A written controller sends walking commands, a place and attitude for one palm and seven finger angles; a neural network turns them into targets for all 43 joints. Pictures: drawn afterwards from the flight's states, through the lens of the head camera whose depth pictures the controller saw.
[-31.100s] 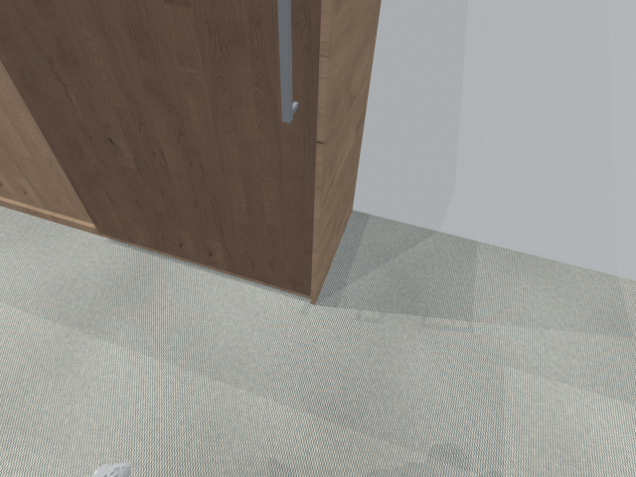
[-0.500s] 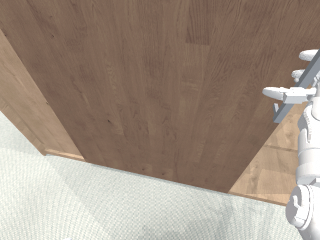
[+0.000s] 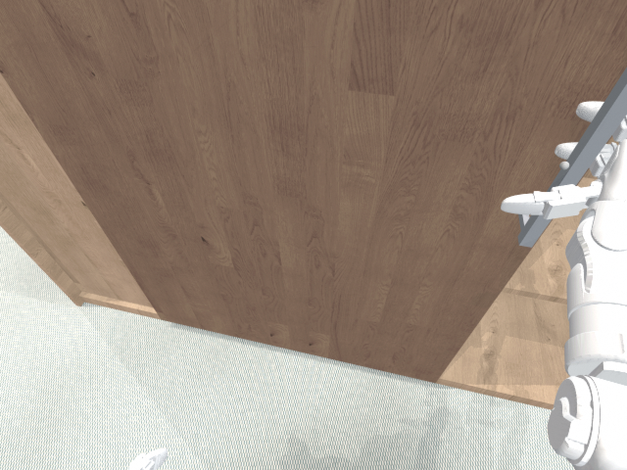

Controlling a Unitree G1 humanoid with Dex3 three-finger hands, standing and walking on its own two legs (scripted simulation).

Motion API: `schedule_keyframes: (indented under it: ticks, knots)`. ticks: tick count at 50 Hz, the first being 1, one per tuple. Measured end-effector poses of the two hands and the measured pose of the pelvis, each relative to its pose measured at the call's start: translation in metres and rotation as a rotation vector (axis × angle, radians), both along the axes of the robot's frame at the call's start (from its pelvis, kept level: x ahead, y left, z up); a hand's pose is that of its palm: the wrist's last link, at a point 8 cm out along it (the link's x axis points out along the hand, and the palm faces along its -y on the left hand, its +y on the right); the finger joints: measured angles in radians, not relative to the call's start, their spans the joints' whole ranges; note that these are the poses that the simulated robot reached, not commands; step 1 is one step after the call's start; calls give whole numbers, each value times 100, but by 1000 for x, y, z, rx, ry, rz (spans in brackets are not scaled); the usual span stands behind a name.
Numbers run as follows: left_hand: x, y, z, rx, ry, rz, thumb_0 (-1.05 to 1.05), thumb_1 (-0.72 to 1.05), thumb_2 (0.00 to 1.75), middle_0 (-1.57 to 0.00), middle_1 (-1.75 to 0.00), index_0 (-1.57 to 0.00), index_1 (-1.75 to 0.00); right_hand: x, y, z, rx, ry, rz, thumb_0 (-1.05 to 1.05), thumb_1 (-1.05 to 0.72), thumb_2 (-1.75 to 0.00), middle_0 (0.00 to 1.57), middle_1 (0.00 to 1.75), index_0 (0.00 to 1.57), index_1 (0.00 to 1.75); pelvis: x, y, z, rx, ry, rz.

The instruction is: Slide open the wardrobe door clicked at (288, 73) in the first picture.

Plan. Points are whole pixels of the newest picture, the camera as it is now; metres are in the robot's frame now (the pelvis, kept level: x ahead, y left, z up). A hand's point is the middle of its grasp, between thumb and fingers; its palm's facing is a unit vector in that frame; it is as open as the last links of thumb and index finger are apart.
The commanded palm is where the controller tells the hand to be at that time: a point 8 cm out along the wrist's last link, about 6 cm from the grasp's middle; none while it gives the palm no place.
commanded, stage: slip the hand off the handle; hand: right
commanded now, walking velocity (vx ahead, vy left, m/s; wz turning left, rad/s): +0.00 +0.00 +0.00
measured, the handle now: (576, 149) +0.49 -0.26 +0.19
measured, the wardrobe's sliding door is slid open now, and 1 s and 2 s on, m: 0.56 0.56 0.56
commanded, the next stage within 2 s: draw the hand back to the body in 1.06 s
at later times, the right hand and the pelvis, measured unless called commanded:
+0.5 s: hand out of the picture +0.42 -0.29 +0.20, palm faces +0.43 +0.89 -0.15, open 14.7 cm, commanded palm +0.37 -0.33 +0.19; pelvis +0.02 +0.01 +0.00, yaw -1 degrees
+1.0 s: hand out of the picture +0.31 -0.28 +0.19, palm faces +0.46 +0.88 -0.13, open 14.7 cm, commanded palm +0.27 -0.31 +0.19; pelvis +0.00 +0.02 +0.01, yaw -2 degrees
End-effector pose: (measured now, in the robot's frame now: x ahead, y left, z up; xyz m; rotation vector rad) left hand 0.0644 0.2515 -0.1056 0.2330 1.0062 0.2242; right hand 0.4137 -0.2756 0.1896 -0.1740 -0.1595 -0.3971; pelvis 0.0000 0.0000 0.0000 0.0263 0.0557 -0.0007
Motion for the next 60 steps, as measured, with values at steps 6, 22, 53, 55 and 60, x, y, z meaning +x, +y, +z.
schedule_keyframes:
  ticks: [6,22,53,55,60]
  knots:
    - [17,4,6,12,-34,0,0,90,90,-20,-30,-20,-30,-6,-16,3,10,-11,-51,-2,55,-20,41,124,30,117,5,2,2,-3,-5,8]
    - [11,29,3,51,56,1,0,90,90,-20,-30,-20,-30,-29,-65,11,-17,-6,-56,-2,55,-20,26,116,26,115,13,10,2,-1,6,-18]
    - [122,-4,36,-20,-340,-153,1,90,90,-20,-30,-20,-30,-154,-36,7,-18,-54,-55,-2,55,-20,25,115,26,115,3,25,6,-19,-109,-29]
    - [123,-5,38,-22,-355,-157,1,90,90,-20,-30,-20,-30,-156,-34,7,-19,-54,-52,-2,55,-20,25,115,26,115,2,25,7,-20,-115,-28]
    - [119,-6,37,-24,-355,-164,1,90,90,-20,-30,-20,-30,-158,-30,7,-21,-53,-58,-2,55,-20,25,115,26,115,1,27,8,-20,-127,-30]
